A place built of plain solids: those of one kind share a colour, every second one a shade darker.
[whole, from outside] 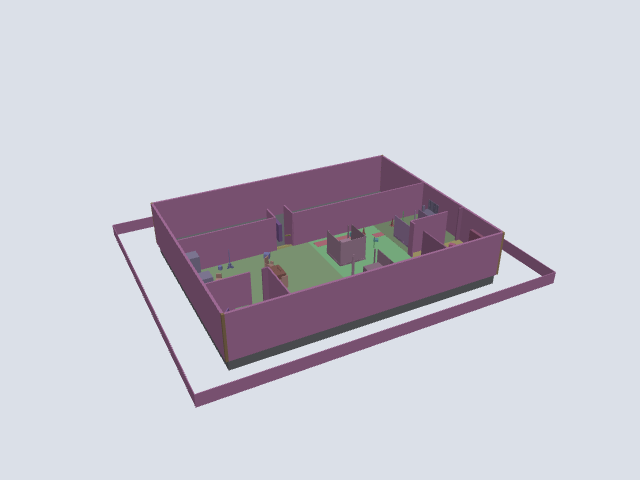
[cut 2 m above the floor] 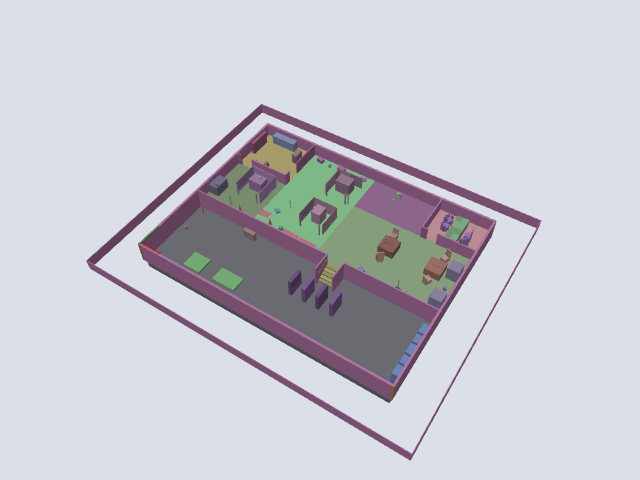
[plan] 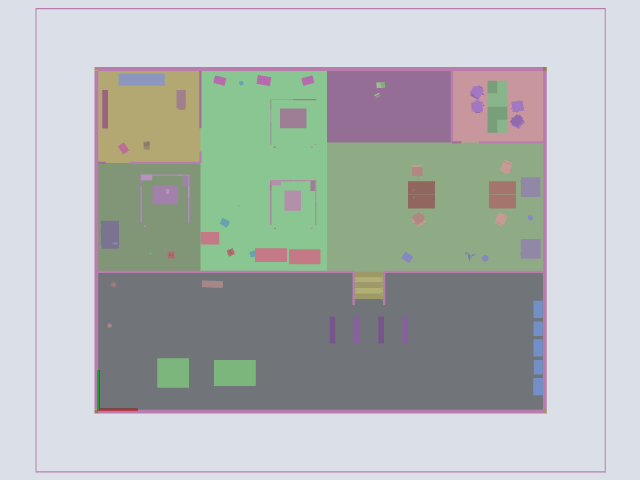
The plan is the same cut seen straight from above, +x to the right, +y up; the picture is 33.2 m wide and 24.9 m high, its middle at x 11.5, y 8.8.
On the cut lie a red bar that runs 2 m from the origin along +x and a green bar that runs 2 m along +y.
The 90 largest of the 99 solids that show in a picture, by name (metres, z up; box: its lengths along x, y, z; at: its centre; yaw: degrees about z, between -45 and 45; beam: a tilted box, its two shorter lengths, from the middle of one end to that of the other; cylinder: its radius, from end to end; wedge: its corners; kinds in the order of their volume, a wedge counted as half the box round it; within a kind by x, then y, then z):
{
 "wall_1": {"box": [0.06, 24.09, 1.05], "at": [-3.23, 8.79, 0.47]},
 "wall_2": {"box": [0.2, 17.57, 3.93], "at": [-0.1, 8.79, 1.91]},
 "wall_3": {"box": [0.4, 0.12, 3.93], "at": [0.2, 12.8, 1.91]},
 "wall_4": {"box": [3.7, 0.12, 3.93], "at": [3.45, 12.8, 1.91]},
 "wall_5": {"box": [0.12, 0.6, 3.93], "at": [5.3, 13.1, 1.91]},
 "wall_6": {"box": [0.12, 2.97, 3.93], "at": [5.3, 16.08, 1.91]},
 "wall_7": {"box": [13.25, 0.12, 3.93], "at": [6.62, 7.14, 1.91]},
 "wall_8": {"box": [29.59, 0.06, 1.05], "at": [11.53, -3.23, 0.47]},
 "wall_9": {"box": [23.07, 0.2, 3.93], "at": [11.53, -0.1, 1.91]},
 "wall_10": {"box": [23.07, 0.2, 3.93], "at": [11.53, 17.67, 1.91]},
 "wall_11": {"box": [29.59, 0.06, 1.05], "at": [11.53, 20.8, 0.47]},
 "wall_12": {"box": [0.12, 1.71, 3.93], "at": [13.25, 6.29, 1.91]},
 "wall_13": {"box": [0.12, 1.71, 3.93], "at": [14.83, 6.29, 1.91]},
 "wall_14": {"box": [0.12, 3.71, 3.93], "at": [18.34, 15.72, 1.91]},
 "wall_15": {"box": [0.5, 0.12, 3.93], "at": [18.59, 13.86, 1.91]},
 "wall_16": {"box": [8.24, 0.12, 3.93], "at": [18.95, 7.14, 1.91]},
 "wall_17": {"box": [3.32, 0.12, 3.93], "at": [21.41, 13.86, 1.91]},
 "wall_18": {"box": [0.2, 17.57, 3.93], "at": [23.17, 8.79, 1.91]},
 "wall_19": {"box": [0.06, 24.09, 1.05], "at": [26.3, 8.79, 0.47]},
 "desks_1": {"box": [11.2, 6.72, 0.8], "at": [17.47, 10.5, 0.35]},
 "cells_1": {"box": [6.57, 10.43, 0.8], "at": [8.58, 12.36, 0.35]},
 "cells_front_1": {"box": [5.3, 5.65, 0.8], "at": [2.65, 9.97, 0.35]},
 "workshop_1": {"box": [5.3, 4.77, 0.8], "at": [2.65, 15.18, 0.35]},
 "desks_back_1": {"box": [6.48, 3.71, 0.8], "at": [15.11, 15.72, 0.35]},
 "meeting_1": {"box": [4.72, 3.71, 0.8], "at": [20.71, 15.72, 0.35]},
 "phone_booth_1": {"box": [1.04, 1.02, 2.29], "at": [22.44, 8.34, 1.85]},
 "phone_booth_2": {"box": [1.01, 1.02, 2.32], "at": [22.44, 11.54, 1.86]},
 "cell_cells_1": {"box": [0.045, 2.32, 2.23], "at": [8.95, 10.72, 1.82]},
 "cell_cells_2": {"box": [0.05, 1.2, 2.01], "at": [8.95, 14.32, 1.71]},
 "cell_cells_3": {"box": [0.85, 1.05, 1.47], "at": [10.08, 10.84, 1.44]},
 "cell_cells_4": {"box": [2.32, 0.045, 2.23], "at": [10.11, 11.88, 1.82]},
 "cell_cells_5": {"box": [1.38, 1.02, 1.43], "at": [10.11, 15.11, 1.42]},
 "cell_cells_6": {"box": [2.32, 0.04, 2.01], "at": [10.11, 16.08, 1.71]},
 "cell_cells_7": {"box": [1.2, 0.07, 2.01], "at": [10.7, 16.08, 1.71]},
 "cell_cells_8": {"box": [0.045, 2.32, 2.23], "at": [11.27, 10.72, 1.82]},
 "lockers_1": {"box": [0.52, 0.9, 1.85], "at": [22.82, 1.2, 0.88]},
 "lockers_2": {"box": [0.47, 0.9, 1.85], "at": [22.82, 3.2, 0.88]},
 "lockers_3": {"box": [0.47, 0.76, 1.85], "at": [22.82, 4.2, 0.88]},
 "lockers_4": {"box": [0.47, 0.9, 1.85], "at": [22.82, 5.2, 0.88]},
 "lockers_5": {"box": [0.45, 0.76, 1.85], "at": [22.83, 2.2, 0.88]},
 "desk_desks_1": {"box": [1.4, 0.7, 0.8], "at": [16.77, 10.78, 1.1]},
 "desk_desks_2": {"box": [1.4, 0.7, 0.8], "at": [16.77, 11.5, 1.1]},
 "desk_desks_3": {"box": [1.4, 0.7, 0.8], "at": [20.97, 10.78, 1.1]},
 "desk_desks_4": {"box": [1.4, 0.7, 0.8], "at": [20.97, 11.5, 1.1]},
 "gates_1": {"box": [0.29, 1.41, 1.74], "at": [12.15, 4.13, 0.82]},
 "gates_2": {"box": [0.33, 1.41, 1.74], "at": [13.41, 4.13, 0.82]},
 "gates_3": {"box": [0.3, 1.41, 1.74], "at": [14.67, 4.13, 0.82]},
 "gates_4": {"box": [0.3, 1.41, 1.74], "at": [15.92, 4.13, 0.82]},
 "cell_cells_front_1": {"box": [0.045, 2.49, 2.1], "at": [2.21, 10.92, 1.75]},
 "cell_cells_front_2": {"box": [2.49, 0.045, 2.1], "at": [3.45, 12.16, 1.75]},
 "cell_cells_front_3": {"box": [1.35, 0.97, 1.19], "at": [3.48, 11.14, 1.3]},
 "cell_cells_front_4": {"box": [0.33, 0.62, 0.24], "at": [4.57, 11.89, 0.82]},
 "cell_cells_front_5": {"box": [0.045, 2.49, 2.1], "at": [4.7, 10.92, 1.75]},
 "meeting_table_meeting_1": {"box": [0.52, 0.68, 0.79], "at": [20.44, 14.7, 1.1]},
 "meeting_table_meeting_2": {"box": [0.52, 0.65, 0.79], "at": [20.44, 16.74, 1.1]},
 "meeting_table_meeting_3": {"box": [1.04, 0.68, 0.79], "at": [20.71, 15.38, 1.1]},
 "meeting_table_meeting_4": {"box": [1.04, 0.7, 0.79], "at": [20.71, 16.07, 1.1]},
 "meeting_table_meeting_5": {"box": [0.53, 0.68, 0.79], "at": [20.96, 14.7, 1.1]},
 "meeting_table_meeting_6": {"box": [0.53, 0.65, 0.79], "at": [20.96, 16.74, 1.1]},
 "shelf_workshop_1": {"box": [0.3, 1.95, 1.39], "at": [0.35, 15.58, 1.4]},
 "shelf_workshop_2": {"box": [0.3, 2.0, 2.0], "at": [0.35, 15.58, 1.71]},
 "bench_workshop_1": {"box": [2.4, 0.64, 0.96], "at": [2.25, 17.12, 1.18]},
 "workbench_1": {"box": [0.95, 1.45, 1.05], "at": [0.59, 9.08, 1.23]},
 "onway_lane_1": {"box": [1.64, 1.53, 0.24], "at": [3.88, 1.9, 0.07]},
 "onway_lane_2": {"box": [2.17, 1.34, 0.24], "at": [7.08, 1.9, 0.07]},
 "steps_1": {"box": [1.58, 0.28, 0.2], "at": [14.04, 5.88, 0.05]},
 "steps_2": {"box": [1.58, 0.28, 0.35], "at": [14.04, 6.16, 0.13]},
 "steps_3": {"box": [1.58, 0.28, 0.5], "at": [14.04, 6.45, 0.2]},
 "steps_4": {"box": [1.58, 0.28, 0.65], "at": [14.04, 6.73, 0.28]},
 "steps_5": {"box": [1.58, 0.28, 0.8], "at": [14.04, 7.01, 0.35]},
 "meeting_chair_meeting_1": {"box": [0.47, 0.53, 0.54], "at": [19.67, 16.46, 0.98], "yaw": -28.5},
 "meeting_chair_meeting_2": {"box": [0.5, 0.53, 0.53], "at": [19.7, 15.72, 0.97], "yaw": 1.4},
 "meeting_chair_meeting_3": {"box": [0.47, 0.55, 0.56], "at": [21.69, 15.73, 0.98], "yaw": 9.3},
 "meeting_chair_meeting_4": {"box": [0.47, 0.53, 0.57], "at": [21.7, 14.98, 0.99], "yaw": -42.2},
 "chair_desks_1": {"box": [0.55, 0.47, 0.54], "at": [16.55, 12.35, 0.98], "yaw": 0.5},
 "chair_desks_2": {"box": [0.5, 0.5, 0.55], "at": [16.59, 9.92, 0.98], "yaw": 32.8},
 "chair_desks_3": {"box": [0.5, 0.5, 0.49], "at": [20.91, 9.9, 0.95], "yaw": -27.9},
 "chair_desks_4": {"box": [0.5, 0.5, 0.52], "at": [21.14, 12.53, 0.97], "yaw": -23.0},
 "wall_corner_1": {"box": [0.2, 0.2, 3.93], "at": [-0.1, 17.67, 1.91]},
 "wall_corner_2": {"box": [0.2, 0.2, 3.93], "at": [23.17, -0.1, 1.91]},
 "wall_corner_3": {"box": [0.2, 0.2, 3.93], "at": [23.17, 17.67, 1.91]},
 "chest_workshop_1": {"box": [0.49, 0.95, 0.93], "at": [4.3, 16.1, 1.17]},
 "clutter_room_lobby_1": {"box": [1.09, 0.36, 0.87], "at": [5.92, 6.51, 0.38], "yaw": -2.0},
 "crate_1": {"box": [0.6, 0.4, 0.41], "at": [6.31, 17.07, 0.91], "yaw": -14.4},
 "crate_2": {"box": [0.71, 0.47, 0.38], "at": [8.59, 17.07, 0.89], "yaw": -9.4},
 "crate_3": {"box": [0.6, 0.4, 0.21], "at": [10.87, 17.07, 0.81], "yaw": 14.9},
 "laid_event_cells_1": {"box": [1.67, 0.72, 0.06], "at": [8.96, 8.02, 0.73]},
 "laid_event_cells_2": {"box": [1.64, 0.79, 0.06], "at": [10.71, 7.93, 0.73]},
 "clutter_room_desks_1": {"box": [0.49, 0.41, 0.45], "at": [16.03, 7.9, 0.93], "yaw": -33.1},
 "clutter_room_workshop_1": {"box": [0.38, 0.51, 0.31], "at": [1.31, 13.55, 0.86], "yaw": 34.8}
}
